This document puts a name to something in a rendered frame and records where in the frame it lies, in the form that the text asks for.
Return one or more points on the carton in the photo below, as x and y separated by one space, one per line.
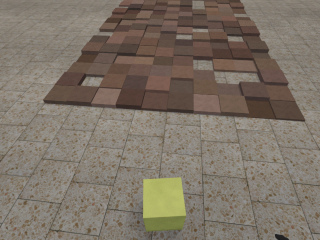
163 204

